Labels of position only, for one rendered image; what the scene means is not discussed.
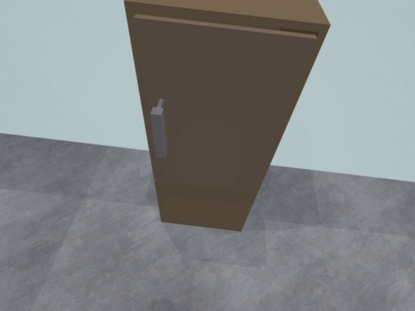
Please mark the cupboard door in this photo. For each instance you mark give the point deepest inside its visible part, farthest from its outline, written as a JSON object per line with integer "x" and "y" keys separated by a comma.
{"x": 226, "y": 90}

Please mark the handle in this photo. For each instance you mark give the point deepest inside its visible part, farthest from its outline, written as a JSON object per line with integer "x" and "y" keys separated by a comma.
{"x": 158, "y": 127}

